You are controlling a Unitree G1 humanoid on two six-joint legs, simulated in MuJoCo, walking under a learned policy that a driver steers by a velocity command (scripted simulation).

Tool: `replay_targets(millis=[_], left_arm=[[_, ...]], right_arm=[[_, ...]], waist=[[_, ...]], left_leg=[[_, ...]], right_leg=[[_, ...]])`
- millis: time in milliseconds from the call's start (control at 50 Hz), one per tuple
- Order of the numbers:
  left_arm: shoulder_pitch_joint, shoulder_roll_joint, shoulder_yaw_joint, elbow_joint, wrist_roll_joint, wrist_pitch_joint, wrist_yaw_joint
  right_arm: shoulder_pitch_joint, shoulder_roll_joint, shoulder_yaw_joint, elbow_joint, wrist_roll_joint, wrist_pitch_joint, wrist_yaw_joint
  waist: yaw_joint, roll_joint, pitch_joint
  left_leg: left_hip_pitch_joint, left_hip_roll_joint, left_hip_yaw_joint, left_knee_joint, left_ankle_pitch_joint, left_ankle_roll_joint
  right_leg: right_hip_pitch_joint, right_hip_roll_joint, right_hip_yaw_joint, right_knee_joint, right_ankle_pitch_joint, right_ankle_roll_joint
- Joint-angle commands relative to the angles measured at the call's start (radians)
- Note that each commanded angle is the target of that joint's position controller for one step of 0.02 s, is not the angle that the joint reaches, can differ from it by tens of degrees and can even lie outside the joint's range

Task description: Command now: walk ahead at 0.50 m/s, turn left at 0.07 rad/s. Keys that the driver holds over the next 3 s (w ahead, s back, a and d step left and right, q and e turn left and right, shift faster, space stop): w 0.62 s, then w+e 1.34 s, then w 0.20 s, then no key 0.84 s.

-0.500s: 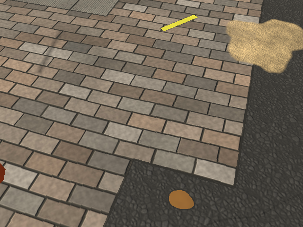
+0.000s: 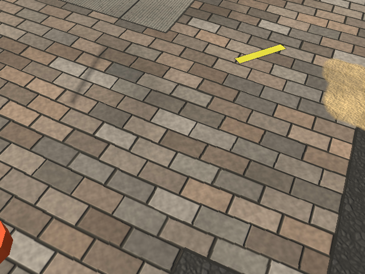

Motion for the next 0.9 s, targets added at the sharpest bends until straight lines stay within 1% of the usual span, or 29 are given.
replay_targets(millis=[20,60,100,180,220,260,300,320,340,360,380,400,420,440,460,480,500,520,560,600,660,700,760,780,820,840,860,880,900], left_arm=[[0.021,0.066,0.018,-0.055,0.007,0.004,0.002],[-0.028,0.052,0.015,-0.072,0.015,0.017,0.006],[-0.097,0.043,0.010,-0.091,0.021,0.017,0.004],[-0.234,0.023,-0.004,-0.122,0.014,0.004,-0.013],[-0.288,0.028,-0.006,-0.141,0.009,0.000,-0.021],[-0.322,0.040,-0.004,-0.159,0.007,-0.004,-0.031],[-0.317,0.056,0.001,-0.166,0.009,-0.008,-0.039],[-0.291,0.067,0.005,-0.160,0.009,-0.010,-0.040],[-0.227,0.087,0.016,-0.144,0.011,-0.011,-0.038],[-0.088,0.125,0.039,-0.100,0.014,-0.011,-0.030],[0.086,0.192,0.061,-0.062,0.021,-0.008,-0.020],[0.159,0.277,0.082,-0.042,0.023,0.000,-0.019],[0.160,0.181,0.056,-0.044,0.004,0.000,-0.022],[0.088,0.143,0.042,-0.056,0.006,-0.002,-0.018],[0.021,0.122,0.036,-0.070,0.013,-0.002,-0.015],[-0.027,0.094,0.029,-0.075,0.021,-0.004,-0.016],[-0.053,0.070,0.020,-0.079,0.033,-0.008,-0.016],[-0.062,0.065,0.019,-0.077,0.035,-0.012,-0.018],[-0.055,0.080,0.024,-0.063,0.025,-0.021,-0.015],[-0.034,0.105,0.031,-0.048,0.023,-0.022,-0.006],[0.010,0.118,0.034,-0.027,0.014,-0.013,0.006],[0.048,0.130,0.037,-0.011,0.005,-0.006,0.012],[0.108,0.138,0.042,0.013,-0.003,0.009,0.018],[0.117,0.139,0.043,0.017,-0.005,0.014,0.020],[0.115,0.148,0.050,0.020,-0.007,0.024,0.028],[0.108,0.153,0.054,0.019,-0.006,0.028,0.030],[0.093,0.150,0.054,0.016,-0.005,0.032,0.031],[0.094,0.115,0.042,0.009,0.003,0.032,0.029],[0.094,0.045,0.018,-0.024,0.027,0.032,0.028]], right_arm=[[0.018,-0.116,-0.036,-0.037,-0.001,-0.030,-0.002],[0.029,-0.136,-0.042,-0.015,0.002,-0.040,-0.007],[0.052,-0.146,-0.045,0.008,0.003,-0.039,-0.015],[0.108,-0.175,-0.051,0.051,0.010,-0.032,-0.026],[0.148,-0.184,-0.054,0.080,0.016,-0.027,-0.028],[0.169,-0.188,-0.056,0.105,0.020,-0.018,-0.030],[0.172,-0.196,-0.061,0.122,0.023,-0.007,-0.035],[0.167,-0.201,-0.063,0.127,0.023,-0.001,-0.038],[0.151,-0.207,-0.063,0.128,0.022,0.005,-0.040],[0.146,-0.191,-0.056,0.128,0.018,0.012,-0.043],[0.162,-0.150,-0.035,0.109,0.001,0.014,-0.048],[0.287,-0.030,0.000,0.091,0.000,-0.007,-0.036],[0.236,-0.106,-0.014,0.106,0.015,-0.029,-0.031],[0.144,-0.166,-0.031,0.079,0.042,-0.043,-0.025],[0.082,-0.162,-0.028,0.064,0.042,-0.048,-0.029],[0.046,-0.154,-0.032,0.059,0.025,-0.047,-0.033],[0.060,-0.145,-0.035,0.063,0.017,-0.039,-0.035],[0.082,-0.125,-0.033,0.071,0.016,-0.028,-0.034],[0.086,-0.095,-0.027,0.074,0.012,-0.011,-0.036],[0.020,-0.086,-0.023,0.053,0.005,-0.005,-0.039],[-0.089,-0.068,-0.016,0.027,0.001,-0.015,-0.033],[-0.162,-0.057,-0.010,0.011,0.005,-0.024,-0.026],[-0.250,-0.062,-0.009,-0.011,0.014,-0.037,-0.010],[-0.268,-0.070,-0.010,-0.018,0.016,-0.042,-0.005],[-0.254,-0.099,-0.019,-0.016,0.017,-0.051,0.001],[-0.224,-0.114,-0.025,-0.008,0.017,-0.055,0.000],[-0.150,-0.134,-0.036,0.013,0.016,-0.058,-0.003],[-0.016,-0.179,-0.058,0.050,0.008,-0.061,-0.012],[0.151,-0.248,-0.077,0.069,-0.008,-0.059,-0.021]], waist=[[0.006,0.111,-0.079],[0.008,0.094,-0.041],[-0.009,0.080,-0.014],[-0.058,0.080,0.022],[-0.077,0.080,0.035],[-0.079,0.082,0.045],[-0.064,0.091,0.036],[-0.047,0.102,0.019],[-0.007,0.113,-0.021],[0.059,0.100,-0.109],[0.119,0.022,-0.256],[0.063,-0.246,-0.380],[0.105,-0.196,-0.394],[0.097,-0.140,-0.240],[0.073,-0.064,-0.158],[0.048,-0.031,-0.091],[0.014,-0.051,-0.076],[-0.005,-0.064,-0.075],[-0.020,-0.053,-0.057],[-0.011,-0.033,-0.025],[0.021,-0.021,0.001],[0.044,-0.019,0.014],[0.071,-0.024,0.030],[0.070,-0.030,0.032],[0.044,-0.048,0.022],[0.024,-0.060,0.009],[-0.022,-0.063,-0.026],[-0.081,-0.043,-0.121],[-0.141,0.080,-0.290]], left_leg=[[0.188,0.263,-0.293,-0.275,0.186,0.195],[0.159,0.258,-0.240,-0.310,0.217,0.201],[0.163,0.243,-0.192,-0.327,0.217,0.189],[0.163,0.216,-0.116,-0.338,0.174,0.151],[0.208,0.238,-0.118,-0.326,0.158,0.147],[0.283,0.269,-0.126,-0.293,0.179,0.136],[0.348,0.294,-0.135,-0.246,0.245,0.119],[0.371,0.296,-0.133,-0.210,0.324,0.108],[0.376,0.279,-0.116,-0.130,0.482,0.092],[0.342,0.228,-0.077,0.036,0.596,0.067],[0.171,0.173,-0.034,0.315,0.407,0.030],[-0.252,-0.015,-0.024,0.691,-0.184,-0.051],[-0.377,-0.008,-0.167,0.819,-0.410,-0.043],[-0.457,0.047,-0.161,0.849,-0.343,-0.028],[-0.441,0.101,-0.128,0.808,-0.251,-0.022],[-0.410,0.133,-0.115,0.744,-0.189,-0.026],[-0.345,0.161,-0.123,0.703,-0.143,-0.028],[-0.300,0.167,-0.122,0.678,-0.123,-0.034],[-0.288,0.177,-0.108,0.617,-0.097,-0.052],[-0.338,0.184,-0.102,0.516,-0.010,-0.072],[-0.331,0.164,-0.086,0.314,0.160,-0.084],[-0.290,0.133,-0.071,0.192,0.238,-0.092],[-0.260,0.101,-0.072,0.093,0.259,-0.096],[-0.254,0.097,-0.081,0.065,0.246,-0.091],[-0.207,0.090,-0.097,0.022,0.191,-0.074],[-0.155,0.083,-0.091,0.012,0.153,-0.063],[-0.044,0.071,-0.074,-0.016,0.128,-0.044],[0.165,0.089,-0.079,-0.009,0.123,-0.010],[0.449,0.275,-0.261,0.027,0.102,0.048]], right_leg=[[-0.176,-0.069,0.048,-0.030,0.088,0.014],[-0.211,-0.071,0.046,-0.114,0.158,0.034],[-0.237,-0.067,0.045,-0.241,0.273,0.044],[-0.175,-0.022,0.010,-0.481,0.461,0.038],[-0.170,-0.008,0.010,-0.538,0.474,0.028],[-0.191,-0.002,0.020,-0.584,0.432,0.005],[-0.175,0.008,0.016,-0.615,0.359,-0.022],[-0.131,0.022,0.002,-0.623,0.319,-0.036],[-0.030,0.052,-0.029,-0.639,0.295,-0.055],[0.164,0.081,-0.056,-0.649,0.305,-0.082],[0.460,-0.052,0.088,-0.605,0.350,-0.138],[0.813,-0.283,0.575,-0.700,0.123,-0.310],[0.827,-0.291,0.728,-0.819,-0.033,-0.311],[0.710,-0.265,0.587,-0.839,-0.043,-0.263],[0.575,-0.228,0.472,-0.854,0.031,-0.236],[0.449,-0.195,0.389,-0.882,0.131,-0.226],[0.370,-0.167,0.332,-0.908,0.206,-0.217],[0.325,-0.154,0.299,-0.934,0.244,-0.220],[0.275,-0.148,0.235,-0.976,0.312,-0.236],[0.271,-0.145,0.188,-1.007,0.357,-0.242],[0.276,-0.103,0.125,-1.016,0.383,-0.211],[0.278,-0.087,0.106,-1.007,0.372,-0.196],[0.323,-0.109,0.137,-0.966,0.344,-0.193],[0.348,-0.121,0.155,-0.944,0.339,-0.188],[0.387,-0.147,0.197,-0.894,0.341,-0.170],[0.394,-0.152,0.211,-0.860,0.368,-0.161],[0.380,-0.132,0.203,-0.786,0.439,-0.144],[0.323,-0.071,0.167,-0.622,0.477,-0.114],[0.150,0.015,0.106,-0.312,0.247,-0.074]])
Next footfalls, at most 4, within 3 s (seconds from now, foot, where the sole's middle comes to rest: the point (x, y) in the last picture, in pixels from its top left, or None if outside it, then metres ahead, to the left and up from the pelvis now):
0.38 right None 0.38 -0.15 -0.78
0.88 left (165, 221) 0.67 0.08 -0.78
1.40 right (244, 180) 0.86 -0.25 -0.78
1.90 left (236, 117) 1.22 -0.24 -0.78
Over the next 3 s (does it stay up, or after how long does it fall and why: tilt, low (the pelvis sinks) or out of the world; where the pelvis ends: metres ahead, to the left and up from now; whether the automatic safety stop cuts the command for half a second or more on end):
stays up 1.25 -0.48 0.00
